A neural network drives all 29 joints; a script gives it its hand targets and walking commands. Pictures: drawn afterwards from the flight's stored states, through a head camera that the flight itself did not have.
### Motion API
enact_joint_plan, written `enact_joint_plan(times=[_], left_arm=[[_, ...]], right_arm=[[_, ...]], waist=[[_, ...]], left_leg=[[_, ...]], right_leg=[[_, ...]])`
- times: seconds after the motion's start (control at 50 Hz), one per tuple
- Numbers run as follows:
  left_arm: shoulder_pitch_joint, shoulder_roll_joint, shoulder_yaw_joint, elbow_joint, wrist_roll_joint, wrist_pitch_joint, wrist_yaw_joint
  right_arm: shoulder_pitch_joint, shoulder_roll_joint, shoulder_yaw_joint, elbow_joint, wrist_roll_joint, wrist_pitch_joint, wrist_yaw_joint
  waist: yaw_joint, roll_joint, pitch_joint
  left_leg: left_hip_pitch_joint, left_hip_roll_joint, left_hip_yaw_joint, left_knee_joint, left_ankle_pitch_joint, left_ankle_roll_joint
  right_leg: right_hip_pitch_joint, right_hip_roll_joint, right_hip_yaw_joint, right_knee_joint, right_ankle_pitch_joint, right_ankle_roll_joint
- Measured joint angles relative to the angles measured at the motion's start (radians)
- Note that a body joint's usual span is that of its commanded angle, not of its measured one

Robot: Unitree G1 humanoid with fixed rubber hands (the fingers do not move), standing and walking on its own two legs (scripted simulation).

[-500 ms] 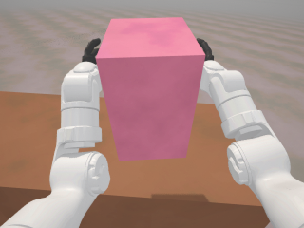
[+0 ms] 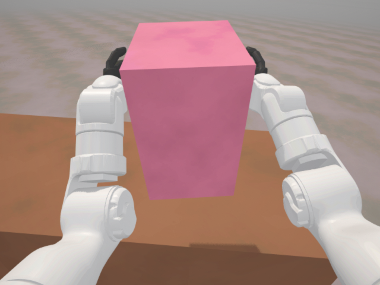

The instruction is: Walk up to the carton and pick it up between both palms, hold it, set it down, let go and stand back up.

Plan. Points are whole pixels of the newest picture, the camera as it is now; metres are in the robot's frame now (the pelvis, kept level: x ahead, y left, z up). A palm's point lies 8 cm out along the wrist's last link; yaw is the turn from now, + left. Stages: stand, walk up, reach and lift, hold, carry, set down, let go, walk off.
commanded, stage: hold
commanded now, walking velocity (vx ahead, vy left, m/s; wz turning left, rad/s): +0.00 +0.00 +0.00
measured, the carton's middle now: (187, 112) +0.38 +0.00 +0.24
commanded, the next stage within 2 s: none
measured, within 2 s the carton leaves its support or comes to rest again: neither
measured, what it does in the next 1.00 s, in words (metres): stands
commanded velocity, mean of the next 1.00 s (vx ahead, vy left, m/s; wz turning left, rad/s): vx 0.00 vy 0.00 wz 0.00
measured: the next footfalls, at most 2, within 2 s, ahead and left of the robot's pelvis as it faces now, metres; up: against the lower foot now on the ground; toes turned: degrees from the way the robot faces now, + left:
none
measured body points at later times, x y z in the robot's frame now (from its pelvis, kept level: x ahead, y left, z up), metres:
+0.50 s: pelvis +0.00 +0.00 +0.00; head -0.09 +0.02 +0.44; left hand +0.39 +0.14 +0.30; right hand +0.39 -0.13 +0.30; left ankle +0.02 +0.12 -0.75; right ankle +0.01 -0.11 -0.75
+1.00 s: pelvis +0.00 +0.00 +0.00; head -0.09 +0.02 +0.44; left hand +0.39 +0.14 +0.30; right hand +0.39 -0.14 +0.30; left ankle +0.02 +0.12 -0.75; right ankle +0.01 -0.11 -0.75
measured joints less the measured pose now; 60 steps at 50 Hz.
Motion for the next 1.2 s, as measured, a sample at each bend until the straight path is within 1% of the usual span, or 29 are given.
enact_joint_plan(times=[0.1, 0.2, 0.32, 0.4, 0.46, 0.6, 0.84, 0.96, 1.06, 1.2], left_arm=[[-0.002, -0.003, 0.002, -0.008, 0.002, 0.001, 0.002], [-0.010, -0.009, 0.018, 0.007, 0.010, 0.002, 0.000], [0.008, -0.006, 0.002, -0.020, 0.004, 0.004, 0.001], [0.001, -0.006, 0.004, -0.015, 0.006, 0.007, 0.002], [0.009, 0.000, -0.013, -0.030, -0.002, 0.009, 0.005], [-0.003, -0.005, 0.004, -0.014, 0.003, 0.008, 0.006], [0.003, -0.007, 0.002, -0.017, 0.001, 0.006, 0.007], [-0.017, -0.005, 0.022, 0.017, 0.005, 0.004, 0.004], [-0.011, 0.005, 0.003, 0.002, -0.005, 0.005, 0.004], [-0.009, 0.003, 0.005, 0.002, -0.005, 0.003, 0.002]], right_arm=[[0.000, -0.007, 0.012, -0.007, 0.008, -0.001, -0.001], [-0.001, -0.006, 0.013, 0.004, 0.007, 0.003, 0.001], [0.015, -0.008, 0.027, -0.020, 0.013, -0.001, -0.001], [0.012, -0.004, 0.015, -0.016, 0.011, 0.000, -0.001], [0.017, -0.006, 0.020, -0.030, 0.014, -0.001, -0.002], [0.000, -0.006, 0.009, -0.009, 0.012, 0.004, -0.001], [0.011, -0.012, 0.029, -0.020, 0.018, 0.005, -0.002], [0.000, -0.004, 0.013, 0.004, 0.006, 0.008, -0.001], [0.007, -0.005, 0.019, -0.015, 0.010, 0.005, -0.004], [0.008, -0.007, 0.023, -0.020, 0.012, 0.011, -0.007]], waist=[[-0.003, 0.003, 0.003], [0.003, 0.004, 0.006], [0.002, 0.006, 0.009], [0.004, 0.003, 0.013], [-0.001, 0.004, 0.007], [-0.001, 0.001, 0.011], [0.002, 0.010, 0.000], [0.007, 0.008, 0.006], [0.004, 0.008, 0.004], [0.003, 0.000, 0.005]], left_leg=[[0.004, -0.001, 0.001, 0.004, -0.004, 0.002], [0.011, -0.002, 0.006, -0.003, -0.003, 0.004], [0.009, -0.002, 0.003, 0.003, -0.006, 0.005], [0.008, -0.003, 0.003, 0.005, -0.006, 0.006], [-0.003, -0.004, -0.002, 0.007, -0.005, 0.005], [0.002, -0.003, -0.001, 0.004, -0.003, 0.004], [0.005, -0.001, 0.000, 0.004, -0.006, 0.002], [0.008, 0.000, 0.000, 0.001, -0.004, 0.001], [0.001, 0.000, -0.005, 0.004, -0.004, 0.000], [0.003, -0.001, -0.005, 0.003, -0.004, 0.001]], right_leg=[[0.005, -0.001, 0.002, 0.001, -0.002, 0.002], [0.009, -0.002, 0.008, -0.001, -0.002, 0.003], [0.012, -0.002, 0.006, -0.005, -0.001, 0.005], [0.011, -0.002, 0.006, -0.002, -0.002, 0.005], [0.004, -0.002, 0.001, -0.003, -0.001, 0.005], [0.006, -0.001, 0.004, -0.004, 0.000, 0.003], [0.008, 0.002, 0.007, -0.002, -0.003, 0.001], [0.008, 0.002, 0.007, 0.003, -0.005, 0.000], [0.005, 0.003, 0.003, -0.001, -0.003, -0.001], [0.008, 0.003, 0.005, -0.005, -0.002, 0.000]])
